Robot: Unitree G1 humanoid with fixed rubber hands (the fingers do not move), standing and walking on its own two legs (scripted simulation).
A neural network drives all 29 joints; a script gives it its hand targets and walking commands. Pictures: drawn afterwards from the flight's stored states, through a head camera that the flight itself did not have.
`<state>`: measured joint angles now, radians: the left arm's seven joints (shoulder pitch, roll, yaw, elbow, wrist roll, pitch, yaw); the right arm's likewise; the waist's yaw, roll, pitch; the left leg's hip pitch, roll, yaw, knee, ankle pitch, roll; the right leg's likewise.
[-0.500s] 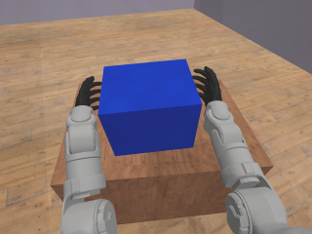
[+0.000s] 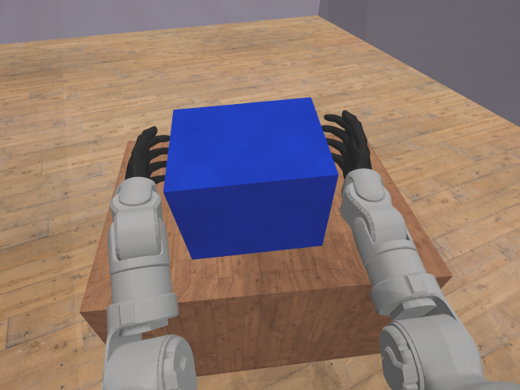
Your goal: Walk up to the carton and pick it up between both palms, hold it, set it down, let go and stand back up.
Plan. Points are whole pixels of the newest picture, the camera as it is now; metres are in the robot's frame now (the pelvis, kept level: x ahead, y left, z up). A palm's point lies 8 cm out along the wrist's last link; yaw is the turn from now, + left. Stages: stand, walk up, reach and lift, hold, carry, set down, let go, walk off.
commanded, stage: hold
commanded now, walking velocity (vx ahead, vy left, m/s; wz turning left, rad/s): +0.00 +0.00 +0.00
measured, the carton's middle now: (250, 180) +0.41 +0.02 +0.12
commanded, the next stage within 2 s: set down in 0.38 s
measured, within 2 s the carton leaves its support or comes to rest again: neither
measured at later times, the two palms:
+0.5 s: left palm (148, 178) +0.36 +0.17 +0.16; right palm (358, 161) +0.37 -0.14 +0.19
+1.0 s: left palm (159, 198) +0.37 +0.17 +0.12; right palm (354, 181) +0.38 -0.14 +0.14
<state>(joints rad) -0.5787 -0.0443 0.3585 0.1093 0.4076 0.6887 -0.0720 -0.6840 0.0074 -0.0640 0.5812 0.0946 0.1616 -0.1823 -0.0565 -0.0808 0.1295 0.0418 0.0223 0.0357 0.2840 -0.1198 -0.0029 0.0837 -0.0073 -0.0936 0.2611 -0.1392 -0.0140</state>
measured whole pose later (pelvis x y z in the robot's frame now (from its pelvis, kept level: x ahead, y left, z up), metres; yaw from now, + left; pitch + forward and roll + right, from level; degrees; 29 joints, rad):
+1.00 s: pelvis +0.03 +0.00 +0.00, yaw +0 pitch -9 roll +0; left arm -0.42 -0.09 0.30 0.20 0.37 0.40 -0.04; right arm -0.51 0.06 -0.17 0.58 -0.04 -0.16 -0.11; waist -0.03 -0.06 0.11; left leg 0.03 0.02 0.04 0.28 -0.15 0.00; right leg 0.07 -0.01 -0.10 0.26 -0.17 -0.01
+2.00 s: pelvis +0.04 -0.01 +0.00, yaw -2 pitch +4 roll +0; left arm -0.50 -0.04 0.41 0.83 0.31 -0.15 0.05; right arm -0.63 0.07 -0.36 1.02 -0.24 -0.47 -0.10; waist 0.03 -0.04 0.00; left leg -0.21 0.05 0.07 0.29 -0.14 -0.02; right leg -0.17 0.01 -0.08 0.25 -0.15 -0.03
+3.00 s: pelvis +0.04 +0.00 -0.02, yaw -2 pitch +23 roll -1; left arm -0.63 0.01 0.42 1.20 0.21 -0.49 0.13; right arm -0.71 0.05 -0.50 1.19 -0.38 -0.58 -0.12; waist 0.03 0.00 -0.15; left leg -0.68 0.06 0.06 0.47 -0.19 -0.01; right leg -0.64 0.01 -0.08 0.43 -0.19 -0.02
